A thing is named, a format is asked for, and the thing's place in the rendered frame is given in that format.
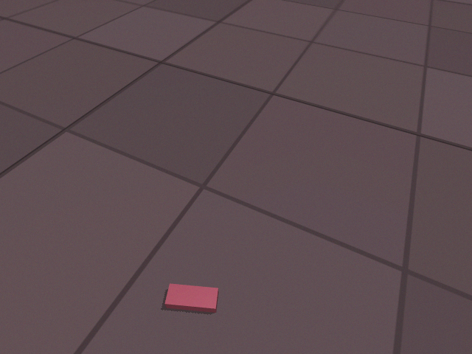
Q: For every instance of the carton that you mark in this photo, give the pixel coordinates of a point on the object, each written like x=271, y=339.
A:
x=190, y=297

